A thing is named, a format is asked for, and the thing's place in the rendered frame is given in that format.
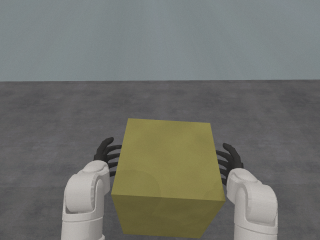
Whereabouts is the robot right forearm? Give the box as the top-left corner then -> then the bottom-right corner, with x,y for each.
226,168 -> 278,240

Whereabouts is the carton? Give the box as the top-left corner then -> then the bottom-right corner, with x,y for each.
111,118 -> 226,239

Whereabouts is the robot left forearm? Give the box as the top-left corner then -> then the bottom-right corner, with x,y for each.
61,160 -> 110,240

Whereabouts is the robot right hand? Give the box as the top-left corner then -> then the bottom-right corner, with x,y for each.
215,143 -> 244,186

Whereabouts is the robot left hand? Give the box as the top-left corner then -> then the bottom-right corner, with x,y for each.
93,137 -> 122,177

